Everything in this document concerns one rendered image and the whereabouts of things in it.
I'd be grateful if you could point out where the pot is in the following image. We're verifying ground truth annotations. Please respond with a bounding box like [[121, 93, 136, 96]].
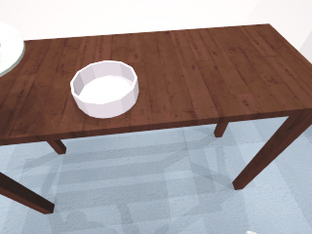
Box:
[[70, 60, 139, 119]]

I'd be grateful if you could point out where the lid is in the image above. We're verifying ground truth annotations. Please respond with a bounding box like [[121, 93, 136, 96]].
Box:
[[0, 21, 25, 77]]

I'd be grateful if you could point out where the table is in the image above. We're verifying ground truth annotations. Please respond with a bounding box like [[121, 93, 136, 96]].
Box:
[[0, 23, 312, 215]]

